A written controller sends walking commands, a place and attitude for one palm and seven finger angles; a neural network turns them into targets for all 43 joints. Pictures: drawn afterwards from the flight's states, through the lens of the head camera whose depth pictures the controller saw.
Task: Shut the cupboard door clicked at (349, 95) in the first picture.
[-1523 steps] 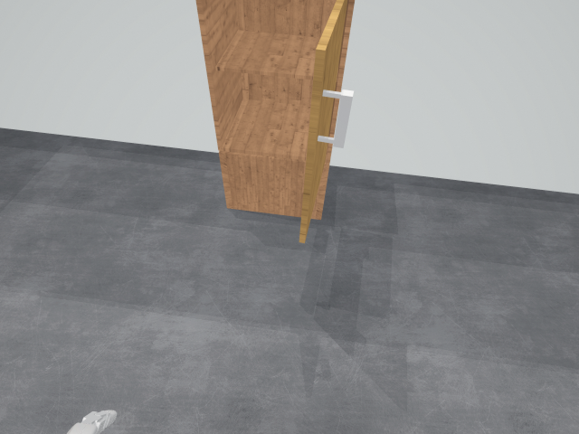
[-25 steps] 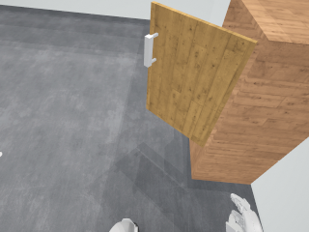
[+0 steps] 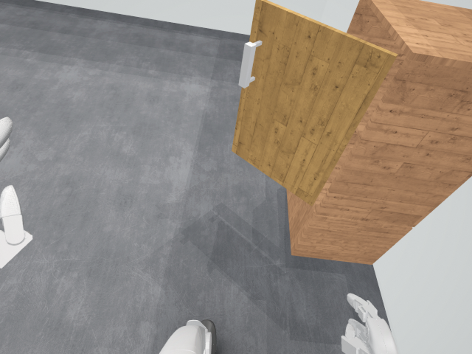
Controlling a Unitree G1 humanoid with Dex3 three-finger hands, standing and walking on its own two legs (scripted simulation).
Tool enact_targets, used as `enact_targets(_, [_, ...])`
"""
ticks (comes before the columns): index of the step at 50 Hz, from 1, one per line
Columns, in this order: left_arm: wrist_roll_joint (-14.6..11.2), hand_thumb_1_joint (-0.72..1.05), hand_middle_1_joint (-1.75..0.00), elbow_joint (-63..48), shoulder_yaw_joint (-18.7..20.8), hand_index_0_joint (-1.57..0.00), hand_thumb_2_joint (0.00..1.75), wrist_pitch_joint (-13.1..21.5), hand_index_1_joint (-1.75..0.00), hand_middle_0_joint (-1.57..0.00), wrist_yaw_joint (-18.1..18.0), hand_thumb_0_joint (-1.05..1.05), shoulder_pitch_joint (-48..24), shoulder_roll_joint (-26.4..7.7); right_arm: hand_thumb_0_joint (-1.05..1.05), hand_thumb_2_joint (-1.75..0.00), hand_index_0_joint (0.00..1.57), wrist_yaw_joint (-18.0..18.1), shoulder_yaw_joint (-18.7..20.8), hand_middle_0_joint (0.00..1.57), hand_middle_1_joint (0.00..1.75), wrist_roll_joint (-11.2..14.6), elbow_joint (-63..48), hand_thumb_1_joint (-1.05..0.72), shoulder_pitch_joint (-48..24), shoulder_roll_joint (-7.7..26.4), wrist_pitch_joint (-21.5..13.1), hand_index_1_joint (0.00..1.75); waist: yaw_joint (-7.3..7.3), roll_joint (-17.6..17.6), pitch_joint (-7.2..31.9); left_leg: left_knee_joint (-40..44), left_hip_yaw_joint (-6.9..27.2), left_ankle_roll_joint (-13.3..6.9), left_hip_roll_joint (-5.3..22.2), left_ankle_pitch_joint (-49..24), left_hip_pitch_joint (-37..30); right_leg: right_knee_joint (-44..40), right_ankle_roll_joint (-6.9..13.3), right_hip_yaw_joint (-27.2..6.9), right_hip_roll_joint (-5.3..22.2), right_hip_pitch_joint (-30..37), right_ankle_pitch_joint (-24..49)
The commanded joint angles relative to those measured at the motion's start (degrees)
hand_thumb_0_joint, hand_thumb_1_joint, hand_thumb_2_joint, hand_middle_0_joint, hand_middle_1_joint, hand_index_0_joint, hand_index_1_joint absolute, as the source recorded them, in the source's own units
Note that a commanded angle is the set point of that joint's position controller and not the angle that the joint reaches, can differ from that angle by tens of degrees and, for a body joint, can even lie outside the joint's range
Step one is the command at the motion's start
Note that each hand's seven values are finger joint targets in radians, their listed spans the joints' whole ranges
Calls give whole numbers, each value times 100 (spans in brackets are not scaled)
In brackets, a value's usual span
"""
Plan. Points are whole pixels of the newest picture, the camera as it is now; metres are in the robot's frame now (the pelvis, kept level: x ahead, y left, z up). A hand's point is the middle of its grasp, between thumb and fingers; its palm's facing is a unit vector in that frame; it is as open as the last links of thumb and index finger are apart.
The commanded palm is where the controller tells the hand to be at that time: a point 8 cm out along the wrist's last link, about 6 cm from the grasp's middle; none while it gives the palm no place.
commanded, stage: stop stepping back and stand still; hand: left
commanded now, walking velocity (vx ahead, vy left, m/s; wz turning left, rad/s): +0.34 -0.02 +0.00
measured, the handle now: (251, 64) +0.91 +0.04 +0.05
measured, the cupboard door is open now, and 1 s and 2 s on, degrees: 53 53 53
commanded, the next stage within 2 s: let the arm hang, fingers relaxed in 1.08 s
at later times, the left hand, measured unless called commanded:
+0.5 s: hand out of the picture +0.11 +0.36 +0.21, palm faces +0.35 -0.84 -0.42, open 7.4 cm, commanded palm +0.06 +0.40 +0.20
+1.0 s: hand out of the picture +0.06 +0.41 +0.21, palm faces +0.45 -0.81 -0.38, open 7.4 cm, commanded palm +0.00 +0.43 +0.20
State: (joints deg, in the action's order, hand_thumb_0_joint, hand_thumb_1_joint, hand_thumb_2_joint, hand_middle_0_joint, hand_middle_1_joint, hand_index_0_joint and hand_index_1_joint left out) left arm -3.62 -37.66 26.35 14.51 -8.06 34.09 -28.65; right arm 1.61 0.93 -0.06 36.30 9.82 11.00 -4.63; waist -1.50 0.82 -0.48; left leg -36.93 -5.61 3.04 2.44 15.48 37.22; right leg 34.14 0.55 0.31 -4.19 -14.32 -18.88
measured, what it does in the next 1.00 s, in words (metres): walks backwards: left foot, then right foot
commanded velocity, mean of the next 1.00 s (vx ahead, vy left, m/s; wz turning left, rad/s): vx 0.19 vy -0.13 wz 0.00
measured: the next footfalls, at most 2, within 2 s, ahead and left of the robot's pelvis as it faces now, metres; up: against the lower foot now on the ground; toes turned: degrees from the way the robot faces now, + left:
left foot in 0.08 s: +0.13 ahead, +0.07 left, +0.00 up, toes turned -1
right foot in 0.36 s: -0.09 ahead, -0.03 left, +0.00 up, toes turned -14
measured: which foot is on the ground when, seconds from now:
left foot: up 0.00-0.06, down 0.08-0.30, up 0.32-0.46, down 0.48-0.66, up 0.68-0.92, down 0.94-1.00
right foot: down 0.00-0.08, up 0.10-0.34, down 0.36-0.48, up 0.50-0.66, down 0.68-1.00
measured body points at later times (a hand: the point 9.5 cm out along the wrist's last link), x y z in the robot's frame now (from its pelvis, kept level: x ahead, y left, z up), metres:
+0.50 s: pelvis -0.13 +0.13 -0.03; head -0.15 +0.17 +0.42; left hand +0.09 +0.40 +0.23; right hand -0.02 -0.14 -0.08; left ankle -0.03 +0.25 -0.72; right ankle -0.13 -0.01 -0.70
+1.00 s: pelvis -0.18 +0.16 +0.01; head -0.21 +0.17 +0.46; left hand +0.03 +0.45 +0.23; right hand -0.07 -0.12 -0.07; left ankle -0.16 +0.27 -0.72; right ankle -0.18 +0.05 -0.70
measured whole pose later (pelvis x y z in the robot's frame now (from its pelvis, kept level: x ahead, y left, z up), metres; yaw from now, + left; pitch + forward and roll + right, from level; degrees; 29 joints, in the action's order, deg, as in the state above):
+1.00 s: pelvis -0.18 +0.16 +0.01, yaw -8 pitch -1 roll +1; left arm -1.7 -24.0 27.0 11.4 -11.2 24.9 -24.6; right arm 5.6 1.1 -0.2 38.3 14.2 12.7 -4.8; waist 0.5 2.1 3.3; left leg -35.7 -5.2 -1.0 1.6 18.3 16.1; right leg 45.7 1.0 3.0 1.4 -22.1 -23.3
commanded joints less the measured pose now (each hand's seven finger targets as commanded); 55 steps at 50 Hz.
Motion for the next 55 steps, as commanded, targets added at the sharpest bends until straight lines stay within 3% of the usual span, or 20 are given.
enact_targets(1, [171, 90, -30, -793, 490, -20, 90, 116, -30, -20, -185, 0, -1242, -893, 0, -90, 20, 199, 306, 20, 30, -14, -653, -90, 53, 732, -145, 30, 457, 1170, 160, -2007, 1075, -86, 194, 757, -3412, -1984, 736, -1261, 1790, -3785, -2347])
enact_targets(4, [151, 90, -30, -98, 255, -20, 90, -97, -30, -20, -189, 0, -2402, -546, 0, -90, 20, 436, 140, 20, 30, -41, -619, -90, -193, 1121, -271, 30, 426, -2980, -557, 2919, 2844, -539, 1473, 2838, -1068, 1947, -95, 42, 62, -1799, -1711])
enact_targets(8, [275, 90, -30, 263, 118, -20, 90, -175, -30, -20, -116, 0, -2535, -566, 0, -90, 20, 240, 219, 20, 30, 30, -699, -90, -120, 855, -574, 30, 181, -1262, 181, 3559, 2776, 346, 1392, 3686, -1066, 3257, -139, 8, -288, -923, -926])
enact_targets(13, [-36, 90, -30, -1431, 234, -20, 90, -444, -30, -20, 27, 0, -130, -549, 0, -90, 20, -145, 403, 20, 30, -79, -1295, -90, -576, 585, -411, 30, -367, -2479, 1057, 3039, -403, 1947, -117, 1287, -710, 894, 165, 1656, -809, 1773, -1537])
enact_targets(14, [38, 90, -30, -1370, 380, -20, 90, -400, -30, -20, -21, 0, 499, -784, 0, -90, 20, -215, 372, 20, 30, 34, -1216, -90, -347, 534, -362, 30, -496, -1186, 1042, 711, -1040, 1656, -626, 1384, -473, -336, 701, 1298, -174, 1846, -1763])
enact_targets(15, [52, 90, -30, -1379, 447, -20, 90, -346, -30, -20, -45, 0, 845, -951, 0, -90, 20, -234, 290, 20, 30, 278, -971, -90, 93, 444, -280, 30, -262, 1863, 1062, -3280, -100, 342, -460, 1668, -1439, -906, 1295, -511, 1424, -189, -916])
enact_targets(16, [21, 90, -30, -1565, 570, -20, 90, -334, -30, -20, -9, 0, 211, -1041, 0, -90, 20, -86, 377, 20, 30, 271, -908, -90, -109, 619, -82, 30, 123, 2213, 653, -4752, 1456, -1237, -145, 1821, -354, -1322, 1548, -1558, 2168, -1054, -713])
enact_targets(17, [-55, 90, -30, -1441, 1044, -20, 90, -287, -30, -20, 12, 0, -216, -1306, 0, -90, 20, -20, 293, 20, 30, 215, -851, -90, 51, 475, -19, 30, 382, 1339, 428, -4811, 1531, -2060, 43, 1503, 181, -1718, 1626, -1612, 2480, -1086, -1008])
enact_targets(18, [-145, 90, -30, -2183, 1649, -20, 90, 12, -30, -20, -79, 0, -1469, -2281, 0, -90, 20, -59, 37, 20, 30, 25, -1100, -90, -120, 400, -30, 30, 479, 666, 350, -3954, 1557, -956, 690, 1327, 173, -1450, 1614, -1886, 2888, -804, -1332])
enact_targets(19, [12, 90, -30, -1362, 1892, -20, 90, 239, -30, -20, -168, 0, -1755, -2643, 0, -90, 20, -34, -34, 20, 30, -231, -1102, -90, -146, 478, -15, 30, 616, 60, 269, -2423, 1081, -330, 868, 874, -846, -776, 384, -1404, 2516, -1564, -1501])
enact_targets(21, [48, 90, -30, 400, 602, -20, 90, -126, -30, -20, -267, 0, -1668, -740, 0, -90, 20, 77, 162, 20, 30, -85, -647, -90, -76, 579, -32, 30, 441, -786, 797, -528, -8, -273, -30, 417, -2244, 271, 548, 415, 943, -1955, -2847])
enact_targets(23, [66, 90, -30, -88, 776, -20, 90, -170, -30, -20, -332, 0, -2189, -1164, 0, -90, 20, 264, 273, 20, 30, -5, -723, -90, -191, 1075, -164, 30, 382, -2871, 461, 1559, 2629, -863, 1294, 2809, -2533, 2626, 131, 501, 225, -2774, -2301])
enact_targets(24, [132, 90, -30, -371, 840, -20, 90, -29, -30, -20, -284, 0, -2253, -1271, 0, -90, 20, 258, 216, 20, 30, -30, -871, -90, -314, 1047, -181, 30, 383, -2689, -97, 2677, 4315, -1317, 2183, 3918, -1346, 3552, 35, 61, 152, -2596, -1724])
enact_targets(26, [154, 90, -30, 72, 1109, -20, 90, 16, -30, -20, -114, 0, -1393, -1327, 0, -90, 20, 170, 213, 20, 30, -105, -876, -90, -209, 832, -145, 30, 199, -1202, -158, 2767, 3371, -1149, 1806, 3130, -293, 3281, 6, 158, 318, -1275, -795])
enact_targets(32, [246, 90, -30, -777, 353, -20, 90, -269, -30, -20, -103, 0, -635, -640, 0, -90, 20, -62, 166, 20, 30, -28, -1026, -90, -493, 707, 8, 30, -73, -976, 283, 95, 525, -419, 344, 3260, 1365, 48, 552, 178, 211, 1738, -1802])
enact_targets(34, [214, 90, -30, -1029, 534, -20, 90, -297, -30, -20, -174, 0, -1085, -1019, 0, -90, 20, 32, 206, 20, 30, 66, -1051, -90, -552, 645, 53, 30, 144, 1441, -288, -3957, 430, -256, -297, 1519, 1322, -2884, 1543, -3832, 2624, -521, -3908])
enact_targets(37, [273, 90, -30, -922, 1212, -20, 90, -52, -30, -20, -221, 0, -993, -1532, 0, -90, 20, 150, 107, 20, 30, -111, -720, -90, -216, 536, -12, 30, 364, -37, 375, -3770, 588, -264, 212, 306, 360, -2334, 1190, -2318, 2060, -751, -2524])
enact_targets(44, [211, 90, -30, 175, 401, -20, 90, -34, -30, -20, -405, 0, -1400, -597, 0, -90, 20, 502, 125, 20, 30, -96, -549, -90, 31, 637, -325, 30, 318, 163, 643, 835, -202, -512, -69, 366, -2430, -1013, 703, -485, 1387, -431, -1301])
enact_targets(47, [256, 90, -30, 279, 71, -20, 90, -31, -30, -20, -361, 0, -1321, -304, 0, -90, 20, 454, 192, 20, 30, -1, -771, -90, 11, 910, -368, 30, 286, -1762, 211, 2252, 2885, -1251, 1881, 376, -3234, 1472, -21, 307, 490, -2084, -1011])
enact_targets(55, [259, 90, -30, -503, 425, -20, 90, -109, -30, -20, -229, 0, -771, -676, 0, -90, 20, 233, 85, 20, 30, 31, -882, -90, -262, 741, -269, 30, 208, -1143, 115, 1751, 810, -822, 1021, 1098, -884, -371, -107, 405, 440, 759, 341])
